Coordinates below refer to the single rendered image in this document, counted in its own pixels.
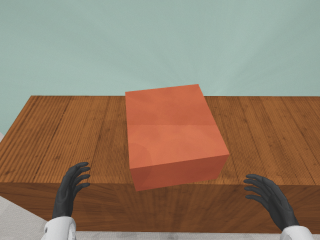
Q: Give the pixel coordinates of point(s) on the robot right hand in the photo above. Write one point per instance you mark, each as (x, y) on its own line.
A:
(273, 200)

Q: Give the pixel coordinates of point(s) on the left robot forearm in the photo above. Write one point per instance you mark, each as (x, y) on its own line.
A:
(60, 228)

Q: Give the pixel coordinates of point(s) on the right robot forearm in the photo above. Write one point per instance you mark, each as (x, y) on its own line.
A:
(296, 232)

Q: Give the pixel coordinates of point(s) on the carton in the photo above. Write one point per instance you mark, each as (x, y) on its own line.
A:
(173, 138)

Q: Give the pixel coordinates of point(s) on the pedestal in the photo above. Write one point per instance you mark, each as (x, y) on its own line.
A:
(276, 137)

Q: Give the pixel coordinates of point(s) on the robot left hand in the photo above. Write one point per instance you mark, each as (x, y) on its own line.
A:
(64, 200)

